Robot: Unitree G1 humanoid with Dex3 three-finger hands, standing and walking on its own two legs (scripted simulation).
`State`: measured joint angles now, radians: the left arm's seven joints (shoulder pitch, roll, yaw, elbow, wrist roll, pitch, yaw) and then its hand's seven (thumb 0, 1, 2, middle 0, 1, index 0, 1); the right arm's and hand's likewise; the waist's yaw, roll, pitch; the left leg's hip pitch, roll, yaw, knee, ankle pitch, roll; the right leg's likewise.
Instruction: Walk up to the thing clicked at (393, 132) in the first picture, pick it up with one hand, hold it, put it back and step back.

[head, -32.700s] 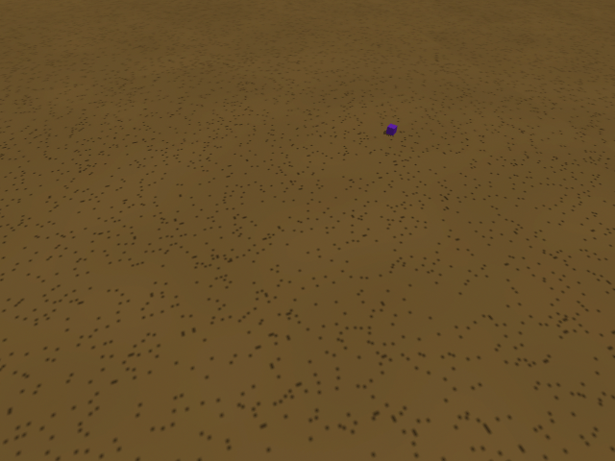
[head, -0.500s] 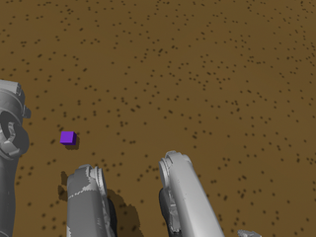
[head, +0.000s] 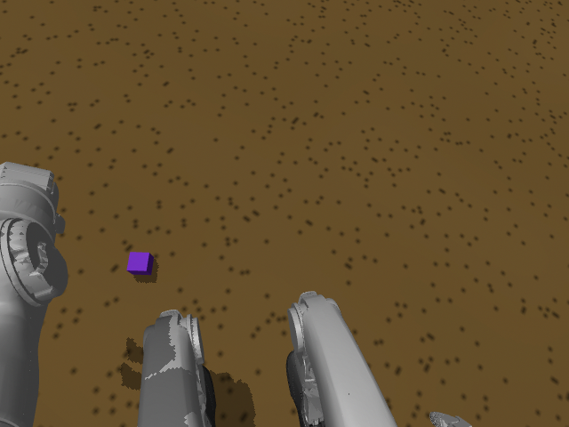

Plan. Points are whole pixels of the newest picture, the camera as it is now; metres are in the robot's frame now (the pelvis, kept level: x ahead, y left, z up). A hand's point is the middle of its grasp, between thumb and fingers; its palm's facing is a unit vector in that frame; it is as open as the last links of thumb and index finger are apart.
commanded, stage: go down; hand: left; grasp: from above
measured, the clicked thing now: (140, 263) +0.48 +0.27 -0.46
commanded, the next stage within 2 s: approach in 1.10 s
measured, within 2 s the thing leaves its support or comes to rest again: neither
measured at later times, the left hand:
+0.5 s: hand (1, 218) +0.44 +0.33 -0.03, palm faces +0.03 -0.45 -0.89, open 13.6 cm
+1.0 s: hand out of the picture +0.44 +0.33 -0.02, palm faces +0.02 -0.45 -0.89, open 13.8 cm
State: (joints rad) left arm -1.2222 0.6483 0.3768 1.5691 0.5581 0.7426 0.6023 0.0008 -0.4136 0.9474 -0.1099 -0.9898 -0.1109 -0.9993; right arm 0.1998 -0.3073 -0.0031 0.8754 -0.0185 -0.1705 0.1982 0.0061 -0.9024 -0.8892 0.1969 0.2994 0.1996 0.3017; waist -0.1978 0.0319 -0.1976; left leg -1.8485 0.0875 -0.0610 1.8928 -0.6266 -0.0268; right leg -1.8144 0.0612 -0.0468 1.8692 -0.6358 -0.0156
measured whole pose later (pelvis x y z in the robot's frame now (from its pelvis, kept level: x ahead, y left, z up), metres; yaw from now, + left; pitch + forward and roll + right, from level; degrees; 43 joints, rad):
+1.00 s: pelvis +0.02 +0.00 +0.06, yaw +0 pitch +33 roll -4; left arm -1.13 0.60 0.35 1.52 0.51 0.70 0.61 0.00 -0.45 0.94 -0.11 -0.99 -0.10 -1.00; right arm 0.18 -0.27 0.00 0.89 -0.05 -0.17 0.19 0.01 -0.91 -0.89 0.20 0.30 0.20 0.30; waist -0.18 0.04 -0.18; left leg -1.68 0.09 -0.06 1.71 -0.61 -0.03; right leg -1.64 0.06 -0.05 1.67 -0.62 -0.01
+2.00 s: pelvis -0.01 +0.00 -0.14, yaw -3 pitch +33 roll -5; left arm -1.38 0.75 0.49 1.79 0.51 0.52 0.88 0.00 -0.59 1.07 -0.10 -1.01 -0.05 -1.07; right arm 0.10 -0.33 0.10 0.89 -0.22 -0.20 0.40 0.00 -0.92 -0.90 0.19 0.30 0.20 0.30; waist -0.34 -0.01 0.09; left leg -2.27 0.06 -0.13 2.32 -0.64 -0.03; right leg -2.21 0.05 -0.10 2.27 -0.65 0.00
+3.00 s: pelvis -0.01 +0.01 -0.15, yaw -7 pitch +30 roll -11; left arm -1.35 0.86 0.40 1.81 0.53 0.49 0.84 0.00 -0.52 1.00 -0.10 -0.95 -0.07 -0.99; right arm 0.11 -0.39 0.20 0.82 -0.19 -0.24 0.45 0.00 -0.92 -0.90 0.19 0.30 0.19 0.30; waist -0.38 -0.08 0.16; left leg -2.29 0.05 -0.24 2.41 -0.67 -0.03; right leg -2.17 0.06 -0.19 2.29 -0.66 0.00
